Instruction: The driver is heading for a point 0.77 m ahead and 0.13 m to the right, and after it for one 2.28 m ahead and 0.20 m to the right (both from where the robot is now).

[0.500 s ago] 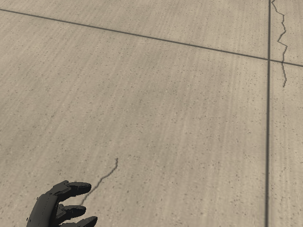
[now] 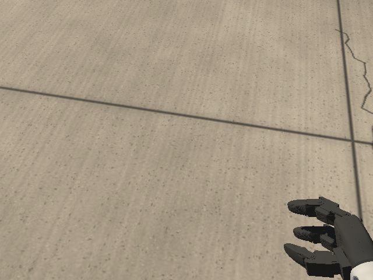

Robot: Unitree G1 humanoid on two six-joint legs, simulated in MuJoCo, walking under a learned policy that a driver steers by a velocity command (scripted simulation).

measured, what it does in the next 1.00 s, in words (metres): walks ahead, turning right: left foot, then right foot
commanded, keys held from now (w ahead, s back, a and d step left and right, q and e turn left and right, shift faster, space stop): w+e+shift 0.52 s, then w+q+shift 0.48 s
